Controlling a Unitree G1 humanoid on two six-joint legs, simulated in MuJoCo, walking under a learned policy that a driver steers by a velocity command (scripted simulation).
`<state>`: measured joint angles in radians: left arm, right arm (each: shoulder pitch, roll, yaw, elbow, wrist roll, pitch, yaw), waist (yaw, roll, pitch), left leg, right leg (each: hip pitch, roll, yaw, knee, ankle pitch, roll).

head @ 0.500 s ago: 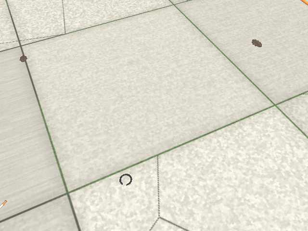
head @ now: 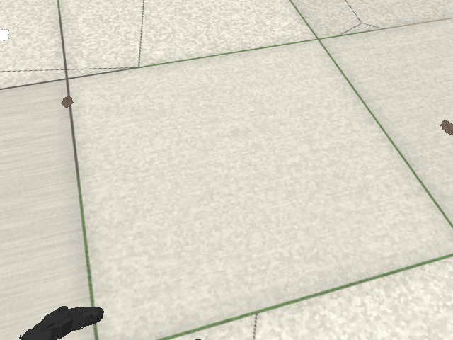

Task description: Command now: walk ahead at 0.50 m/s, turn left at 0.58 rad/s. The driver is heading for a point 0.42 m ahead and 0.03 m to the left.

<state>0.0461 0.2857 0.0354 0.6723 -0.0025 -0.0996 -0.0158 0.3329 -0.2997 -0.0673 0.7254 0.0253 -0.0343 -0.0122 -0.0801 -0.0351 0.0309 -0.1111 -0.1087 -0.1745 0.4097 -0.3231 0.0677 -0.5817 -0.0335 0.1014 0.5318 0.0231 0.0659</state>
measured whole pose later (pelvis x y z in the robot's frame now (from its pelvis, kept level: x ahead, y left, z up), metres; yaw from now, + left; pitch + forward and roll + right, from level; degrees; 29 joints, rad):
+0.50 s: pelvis +0.26 -0.01 +0.00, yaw +17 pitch +2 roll -2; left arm 0.33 0.29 0.06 0.85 -0.02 -0.07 0.01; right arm 0.08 -0.28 -0.05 0.60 0.01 -0.03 0.04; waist 0.10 0.04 0.06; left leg -0.61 0.05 -0.03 0.63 -0.03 0.02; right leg 0.02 -0.01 -0.17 0.29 -0.33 0.01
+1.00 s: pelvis +0.37 +0.04 -0.01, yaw +18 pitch -1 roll +1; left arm 0.20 0.25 0.02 0.88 0.03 0.01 0.02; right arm 0.16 -0.23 -0.03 0.81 -0.02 0.00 -0.01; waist 0.00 0.01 0.01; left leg -0.30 -0.04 0.01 0.50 -0.19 0.02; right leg -0.27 -0.05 0.02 0.56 -0.28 0.03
